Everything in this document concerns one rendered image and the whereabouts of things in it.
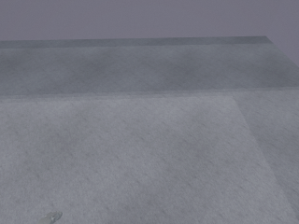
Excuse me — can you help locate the left robot hand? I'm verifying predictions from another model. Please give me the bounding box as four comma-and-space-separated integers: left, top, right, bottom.
36, 211, 63, 224

